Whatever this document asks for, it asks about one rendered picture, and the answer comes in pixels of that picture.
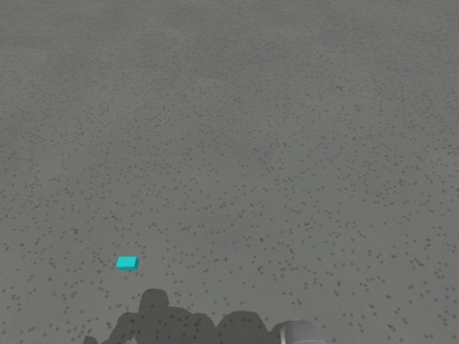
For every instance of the small box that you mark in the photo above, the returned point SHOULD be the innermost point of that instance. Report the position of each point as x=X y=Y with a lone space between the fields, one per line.
x=127 y=263

